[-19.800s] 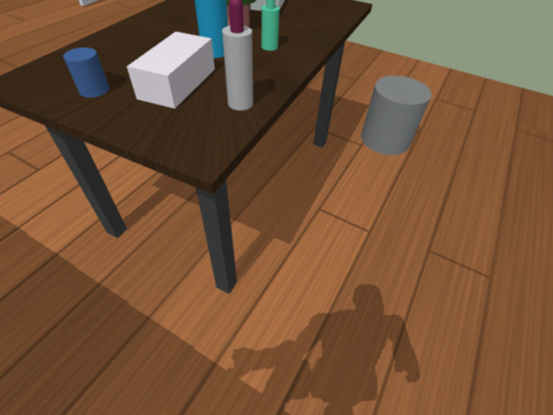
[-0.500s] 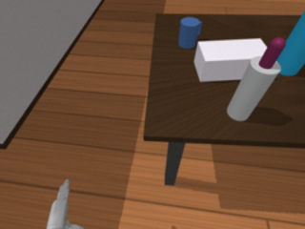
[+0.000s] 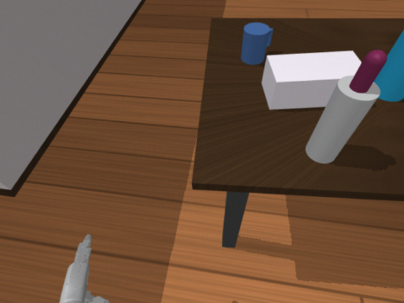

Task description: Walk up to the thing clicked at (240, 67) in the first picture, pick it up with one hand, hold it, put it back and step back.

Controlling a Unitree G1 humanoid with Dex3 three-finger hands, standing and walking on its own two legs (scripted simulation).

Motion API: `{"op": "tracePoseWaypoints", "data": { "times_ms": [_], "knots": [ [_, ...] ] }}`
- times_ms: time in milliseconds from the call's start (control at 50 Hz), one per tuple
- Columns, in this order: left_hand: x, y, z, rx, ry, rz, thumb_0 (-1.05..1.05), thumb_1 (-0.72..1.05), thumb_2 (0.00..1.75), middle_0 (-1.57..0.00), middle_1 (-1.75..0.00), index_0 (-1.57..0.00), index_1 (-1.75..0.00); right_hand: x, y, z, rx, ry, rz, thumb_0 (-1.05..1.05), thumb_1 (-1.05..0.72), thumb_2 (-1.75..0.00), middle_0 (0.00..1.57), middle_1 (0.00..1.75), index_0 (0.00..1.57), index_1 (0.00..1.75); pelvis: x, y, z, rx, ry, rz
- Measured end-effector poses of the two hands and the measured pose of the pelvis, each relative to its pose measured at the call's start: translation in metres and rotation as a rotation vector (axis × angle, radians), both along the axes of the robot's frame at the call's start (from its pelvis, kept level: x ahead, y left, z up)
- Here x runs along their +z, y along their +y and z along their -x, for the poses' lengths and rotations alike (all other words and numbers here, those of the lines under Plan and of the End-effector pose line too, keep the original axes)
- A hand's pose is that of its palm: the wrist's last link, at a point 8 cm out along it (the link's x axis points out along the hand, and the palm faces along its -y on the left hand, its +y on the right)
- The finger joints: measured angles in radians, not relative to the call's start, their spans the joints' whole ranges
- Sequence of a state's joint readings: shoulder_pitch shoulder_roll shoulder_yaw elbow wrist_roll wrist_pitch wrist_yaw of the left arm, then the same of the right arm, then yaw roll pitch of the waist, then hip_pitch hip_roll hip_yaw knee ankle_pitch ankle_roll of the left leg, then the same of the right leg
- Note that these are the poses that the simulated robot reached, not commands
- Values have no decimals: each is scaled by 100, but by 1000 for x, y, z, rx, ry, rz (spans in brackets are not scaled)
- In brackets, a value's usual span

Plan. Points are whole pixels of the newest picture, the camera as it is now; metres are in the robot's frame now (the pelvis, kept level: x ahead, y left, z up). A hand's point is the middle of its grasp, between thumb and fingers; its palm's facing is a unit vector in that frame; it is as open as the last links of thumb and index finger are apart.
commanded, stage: go down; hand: right
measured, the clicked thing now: (343, 112) +0.46 -0.25 +0.12
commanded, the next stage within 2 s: approach in 0.64 s
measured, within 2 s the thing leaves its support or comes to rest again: neither
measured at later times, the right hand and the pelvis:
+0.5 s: hand out of the picture +0.35 -0.44 +0.19, palm faces +0.34 +0.94 -0.01, open 17.7 cm; pelvis +0.00 +0.00 +0.00, yaw +0 degrees
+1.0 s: hand out of the picture +0.35 -0.42 +0.17, palm faces +0.30 +0.95 -0.03, open 17.8 cm; pelvis -0.01 +0.00 -0.01, yaw +0 degrees
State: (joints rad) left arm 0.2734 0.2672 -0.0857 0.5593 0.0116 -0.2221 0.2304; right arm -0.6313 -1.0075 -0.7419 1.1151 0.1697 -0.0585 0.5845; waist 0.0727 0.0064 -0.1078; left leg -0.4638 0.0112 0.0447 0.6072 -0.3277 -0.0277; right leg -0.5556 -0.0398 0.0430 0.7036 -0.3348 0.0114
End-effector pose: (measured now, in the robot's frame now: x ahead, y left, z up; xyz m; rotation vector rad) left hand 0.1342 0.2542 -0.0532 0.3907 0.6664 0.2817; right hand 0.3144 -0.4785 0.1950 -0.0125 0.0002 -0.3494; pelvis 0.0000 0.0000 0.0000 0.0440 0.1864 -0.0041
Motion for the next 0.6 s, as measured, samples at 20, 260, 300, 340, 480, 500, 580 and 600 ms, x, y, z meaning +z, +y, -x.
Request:
{"op": "tracePoseWaypoints", "data": {
  "times_ms": [20,260,300,340,480,500,580,600],
  "knots": [
    [-1,0,1,0,5,2,-1,-56,7,-6,-6,-6,-6,1,0,0,0,4,4,-1,61,-7,2,6,3,6,0,0,0,0,1,0],
    [0,-2,-2,1,-6,13,-1,-56,7,-6,-6,-6,-6,8,2,-6,10,-13,-6,-1,61,-7,2,6,3,6,-1,0,-1,1,1,2],
    [1,-1,-1,2,-5,11,-1,-56,7,-6,-6,-6,-6,7,1,-6,9,-5,-6,-1,61,-7,2,6,3,6,-1,0,-1,2,2,1],
    [-1,-1,1,5,2,12,-1,-56,7,-6,-6,-6,-6,6,-1,-4,5,9,-3,-1,61,-7,2,6,3,6,-1,-1,-1,2,4,0],
    [-6,-4,7,-4,32,21,-1,-56,7,-6,-6,-6,-6,0,-3,3,-2,14,-3,-1,61,-8,2,6,3,6,-2,-1,1,1,5,0],
    [-6,-5,7,-6,32,20,-1,-56,7,-6,-6,-6,-6,-1,-3,3,-1,12,-5,-1,61,-8,2,6,3,6,-2,-1,2,1,5,0],
    [-5,-5,5,-9,23,16,-1,-56,7,-6,-6,-6,-6,-3,-2,5,1,3,-10,-1,61,-8,2,6,3,7,-2,-1,3,0,2,0],
    [-4,-5,4,-10,19,14,-1,-56,7,-6,-6,-6,-6,-3,-2,5,0,-1,-10,-1,61,-8,2,6,3,7,-2,-1,3,-1,0,-1]
  ]
}}
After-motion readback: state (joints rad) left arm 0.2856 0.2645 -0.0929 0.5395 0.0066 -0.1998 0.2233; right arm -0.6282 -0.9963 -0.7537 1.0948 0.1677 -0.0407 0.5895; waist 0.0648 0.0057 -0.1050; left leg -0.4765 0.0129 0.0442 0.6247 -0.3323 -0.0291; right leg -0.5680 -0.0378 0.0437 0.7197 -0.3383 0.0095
